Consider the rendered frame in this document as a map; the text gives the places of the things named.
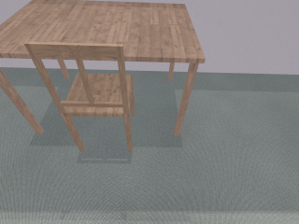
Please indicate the chair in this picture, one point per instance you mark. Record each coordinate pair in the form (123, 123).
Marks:
(91, 95)

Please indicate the table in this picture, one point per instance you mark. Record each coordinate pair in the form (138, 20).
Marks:
(149, 32)

